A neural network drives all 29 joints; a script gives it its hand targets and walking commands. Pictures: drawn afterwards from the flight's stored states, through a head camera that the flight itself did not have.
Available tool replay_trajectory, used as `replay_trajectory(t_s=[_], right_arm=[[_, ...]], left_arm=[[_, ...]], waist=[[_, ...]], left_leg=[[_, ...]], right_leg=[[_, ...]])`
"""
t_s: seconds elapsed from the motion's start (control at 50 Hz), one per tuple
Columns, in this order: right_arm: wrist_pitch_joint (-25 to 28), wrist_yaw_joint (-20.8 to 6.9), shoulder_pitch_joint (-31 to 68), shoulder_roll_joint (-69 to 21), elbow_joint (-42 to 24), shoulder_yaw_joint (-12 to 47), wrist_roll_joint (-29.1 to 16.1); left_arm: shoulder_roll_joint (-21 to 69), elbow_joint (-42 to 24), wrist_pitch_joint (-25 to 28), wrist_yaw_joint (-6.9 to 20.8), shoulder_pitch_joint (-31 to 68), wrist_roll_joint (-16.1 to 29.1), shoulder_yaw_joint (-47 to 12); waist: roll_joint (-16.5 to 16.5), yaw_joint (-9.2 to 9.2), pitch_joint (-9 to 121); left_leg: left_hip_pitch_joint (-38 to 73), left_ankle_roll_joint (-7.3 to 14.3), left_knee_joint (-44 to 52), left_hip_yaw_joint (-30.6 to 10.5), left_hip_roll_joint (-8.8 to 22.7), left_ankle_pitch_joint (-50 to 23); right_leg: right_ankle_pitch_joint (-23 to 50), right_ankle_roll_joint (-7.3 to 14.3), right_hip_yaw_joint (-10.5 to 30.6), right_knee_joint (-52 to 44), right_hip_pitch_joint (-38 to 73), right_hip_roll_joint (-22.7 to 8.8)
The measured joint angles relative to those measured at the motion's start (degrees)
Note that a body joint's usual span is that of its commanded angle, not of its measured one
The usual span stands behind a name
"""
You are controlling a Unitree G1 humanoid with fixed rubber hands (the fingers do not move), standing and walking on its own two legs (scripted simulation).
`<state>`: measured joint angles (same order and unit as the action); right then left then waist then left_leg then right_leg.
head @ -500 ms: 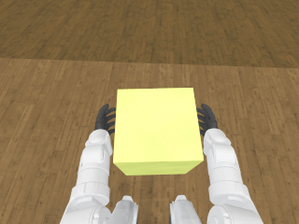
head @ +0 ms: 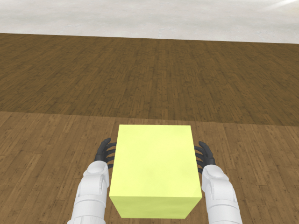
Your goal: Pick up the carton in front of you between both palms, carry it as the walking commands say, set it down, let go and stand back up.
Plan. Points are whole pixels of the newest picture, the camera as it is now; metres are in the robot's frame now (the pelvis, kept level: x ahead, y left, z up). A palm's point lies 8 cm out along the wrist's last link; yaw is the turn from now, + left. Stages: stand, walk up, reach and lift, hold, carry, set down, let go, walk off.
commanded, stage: reach and lift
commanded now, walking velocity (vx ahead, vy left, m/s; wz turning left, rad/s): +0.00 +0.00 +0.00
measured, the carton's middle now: (153, 174) +0.32 +0.00 -0.06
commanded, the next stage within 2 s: hold in 1.08 s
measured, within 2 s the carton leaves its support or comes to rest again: neither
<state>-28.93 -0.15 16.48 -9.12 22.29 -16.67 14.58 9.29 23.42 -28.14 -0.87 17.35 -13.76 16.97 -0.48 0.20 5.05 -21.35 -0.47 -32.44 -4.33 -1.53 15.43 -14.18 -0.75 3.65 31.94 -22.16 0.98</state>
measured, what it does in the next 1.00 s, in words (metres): stands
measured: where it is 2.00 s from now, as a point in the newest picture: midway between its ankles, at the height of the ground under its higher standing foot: outside the picture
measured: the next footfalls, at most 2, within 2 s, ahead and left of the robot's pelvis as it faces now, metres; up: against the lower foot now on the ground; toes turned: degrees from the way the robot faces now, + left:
right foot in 1.84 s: +0.17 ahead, -0.10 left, +0.00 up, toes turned -9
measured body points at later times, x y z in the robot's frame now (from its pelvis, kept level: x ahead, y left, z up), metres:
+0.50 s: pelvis -0.01 +0.00 +0.01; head -0.03 +0.00 +0.46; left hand +0.31 +0.15 +0.03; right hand +0.31 -0.15 +0.03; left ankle +0.01 +0.12 -0.73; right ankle +0.02 -0.13 -0.73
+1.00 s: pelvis +0.01 +0.00 +0.02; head -0.02 +0.00 +0.46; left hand +0.31 +0.15 +0.04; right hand +0.31 -0.15 +0.04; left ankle +0.01 +0.13 -0.73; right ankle +0.02 -0.13 -0.73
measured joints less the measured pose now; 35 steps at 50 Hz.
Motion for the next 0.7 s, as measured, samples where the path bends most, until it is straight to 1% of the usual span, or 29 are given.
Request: replay_trajectory(t_s=[0.08,0.2,0.3,0.44,0.7], right_arm=[[-3.0,-0.1,-0.4,0.2,-1.0,1.0,0.6],[-5.7,-1.2,1.7,-0.4,0.8,-1.0,3.1],[-6.1,-1.6,3.0,-0.8,0.4,-2.1,3.9],[-6.2,-1.8,3.7,-1.0,-0.7,-2.4,3.9],[-8.0,-1.4,1.2,-0.3,-3.8,1.0,2.9]], left_arm=[[-0.1,-0.9,-2.9,0.4,-0.4,-0.9,-0.6],[0.4,0.7,-5.6,1.5,1.6,-3.8,1.5],[0.9,0.4,-5.9,1.9,2.9,-4.4,2.6],[1.1,-0.9,-5.9,2.2,3.5,-4.5,3.0],[0.3,-4.1,-7.8,2.1,1.0,-3.9,-0.3]], waist=[[0.1,0.07,-1.2],[0.1,0.20,-3.5],[0.1,0.24,-5.7],[0.1,0.16,-7.2],[0.2,-0.03,-7.1]], left_leg=[[6.6,0.1,4.1,0.0,0.2,-1.5],[11.1,0.2,5.8,0.1,0.2,-2.2],[11.8,0.2,5.5,0.0,0.2,-2.3],[12.7,0.0,6.4,-0.1,0.3,-2.8],[15.9,-0.1,10.0,-0.3,0.6,-3.6]], right_leg=[[1.5,0.0,0.1,-4.3,6.7,-0.1],[2.3,0.0,0.2,-5.9,11.1,-0.2],[2.4,0.1,0.1,-5.5,11.8,-0.2],[2.8,0.1,0.0,-6.2,12.6,-0.1],[3.4,0.3,-0.1,-9.7,15.8,0.0]])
